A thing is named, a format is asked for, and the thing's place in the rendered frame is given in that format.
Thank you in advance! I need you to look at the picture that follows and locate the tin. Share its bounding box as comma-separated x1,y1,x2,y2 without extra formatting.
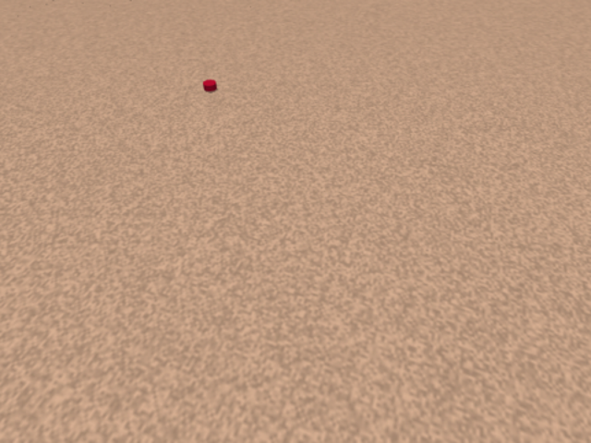
203,79,217,91

